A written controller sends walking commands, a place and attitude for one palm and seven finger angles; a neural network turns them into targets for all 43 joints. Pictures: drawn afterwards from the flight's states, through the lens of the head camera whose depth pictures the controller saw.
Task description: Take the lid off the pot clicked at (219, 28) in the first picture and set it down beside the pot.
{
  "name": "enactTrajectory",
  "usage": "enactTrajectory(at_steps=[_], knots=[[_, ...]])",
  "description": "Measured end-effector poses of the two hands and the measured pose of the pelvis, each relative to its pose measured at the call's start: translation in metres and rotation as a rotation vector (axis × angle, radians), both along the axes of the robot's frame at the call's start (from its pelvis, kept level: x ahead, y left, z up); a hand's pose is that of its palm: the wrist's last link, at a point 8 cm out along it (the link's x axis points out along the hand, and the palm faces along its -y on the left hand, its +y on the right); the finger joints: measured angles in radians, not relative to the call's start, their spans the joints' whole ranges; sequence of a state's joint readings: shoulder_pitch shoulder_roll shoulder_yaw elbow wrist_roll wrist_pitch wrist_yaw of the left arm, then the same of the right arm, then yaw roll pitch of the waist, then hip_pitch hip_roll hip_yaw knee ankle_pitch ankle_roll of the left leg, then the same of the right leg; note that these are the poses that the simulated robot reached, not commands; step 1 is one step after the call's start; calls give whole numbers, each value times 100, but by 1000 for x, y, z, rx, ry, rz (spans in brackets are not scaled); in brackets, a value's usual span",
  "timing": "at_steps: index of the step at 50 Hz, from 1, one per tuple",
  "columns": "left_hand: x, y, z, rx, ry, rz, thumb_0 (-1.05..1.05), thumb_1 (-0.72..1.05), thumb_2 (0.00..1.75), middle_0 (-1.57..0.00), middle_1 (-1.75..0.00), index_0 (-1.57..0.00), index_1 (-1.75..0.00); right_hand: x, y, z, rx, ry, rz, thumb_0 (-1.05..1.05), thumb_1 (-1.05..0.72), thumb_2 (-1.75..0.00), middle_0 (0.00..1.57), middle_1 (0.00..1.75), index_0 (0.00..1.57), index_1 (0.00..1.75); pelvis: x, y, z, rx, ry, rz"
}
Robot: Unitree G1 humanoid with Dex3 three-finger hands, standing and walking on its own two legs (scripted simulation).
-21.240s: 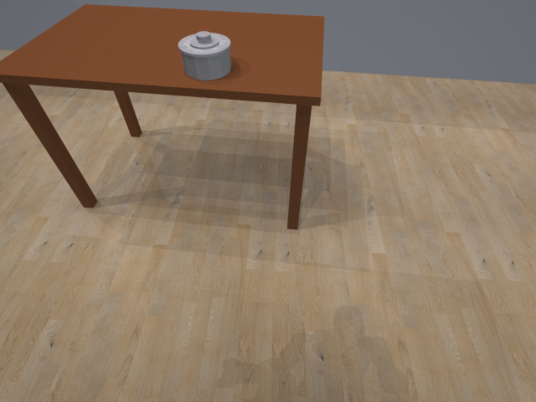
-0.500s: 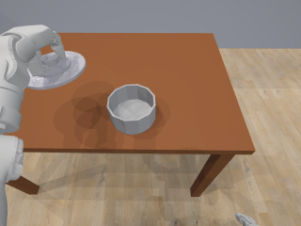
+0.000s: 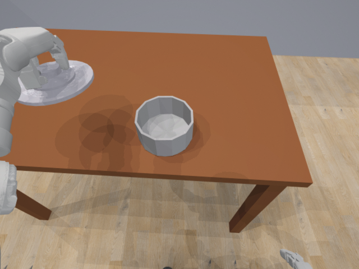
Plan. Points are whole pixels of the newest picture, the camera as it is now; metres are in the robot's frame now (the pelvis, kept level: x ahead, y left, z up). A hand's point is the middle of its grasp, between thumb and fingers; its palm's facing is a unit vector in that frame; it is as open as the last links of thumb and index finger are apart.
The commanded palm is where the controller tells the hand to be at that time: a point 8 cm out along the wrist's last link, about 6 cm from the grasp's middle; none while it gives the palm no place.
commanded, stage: lower the lid onto the table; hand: left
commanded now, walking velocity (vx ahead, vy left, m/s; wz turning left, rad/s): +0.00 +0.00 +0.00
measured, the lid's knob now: (48, 70) +0.48 +0.30 +0.18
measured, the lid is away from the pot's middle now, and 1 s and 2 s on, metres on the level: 0.24 0.23 0.23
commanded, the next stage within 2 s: none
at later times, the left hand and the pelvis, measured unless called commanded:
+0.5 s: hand (51, 77) +0.46 +0.29 +0.17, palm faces -0.36 -0.05 -0.93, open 8.0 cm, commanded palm +0.45 +0.29 +0.25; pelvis +0.01 +0.00 +0.00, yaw -1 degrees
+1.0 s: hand (56, 95) +0.45 +0.29 +0.13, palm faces -0.42 -0.06 -0.91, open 8.0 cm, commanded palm +0.46 +0.29 +0.21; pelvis +0.01 +0.00 +0.00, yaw -1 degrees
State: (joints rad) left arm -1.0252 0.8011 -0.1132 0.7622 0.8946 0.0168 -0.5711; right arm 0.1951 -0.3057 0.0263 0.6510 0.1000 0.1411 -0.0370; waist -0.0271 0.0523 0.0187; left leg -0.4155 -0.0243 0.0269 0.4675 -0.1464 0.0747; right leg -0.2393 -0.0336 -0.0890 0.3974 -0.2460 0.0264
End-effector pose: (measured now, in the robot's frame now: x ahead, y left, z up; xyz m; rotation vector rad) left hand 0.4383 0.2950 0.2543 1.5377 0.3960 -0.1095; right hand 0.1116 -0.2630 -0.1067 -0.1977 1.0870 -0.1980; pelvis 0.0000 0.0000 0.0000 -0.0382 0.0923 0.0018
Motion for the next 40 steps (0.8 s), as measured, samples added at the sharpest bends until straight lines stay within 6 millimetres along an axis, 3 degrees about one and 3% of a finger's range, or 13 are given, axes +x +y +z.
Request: enactTrajectory(at_steps=[13,23,40], knots=[[19,-9,-13,-14,38,-23,8,17,114,-77,-91,-62,-79,-22,-5,-3,-10,45,-50,1,-91,-90,20,30,20,30,4,1,0,2,10,-15],[27,-2,-29,-15,48,-17,8,18,113,-77,-91,-61,-79,-38,-11,-4,-16,97,-88,1,-91,-90,20,30,20,30,10,1,0,3,30,-25],[13,0,-51,-29,77,-32,8,18,114,-77,-90,-61,-79,-9,-8,-2,-7,48,-47,1,-91,-90,20,30,20,30,9,-1,-1,2,33,-16]])
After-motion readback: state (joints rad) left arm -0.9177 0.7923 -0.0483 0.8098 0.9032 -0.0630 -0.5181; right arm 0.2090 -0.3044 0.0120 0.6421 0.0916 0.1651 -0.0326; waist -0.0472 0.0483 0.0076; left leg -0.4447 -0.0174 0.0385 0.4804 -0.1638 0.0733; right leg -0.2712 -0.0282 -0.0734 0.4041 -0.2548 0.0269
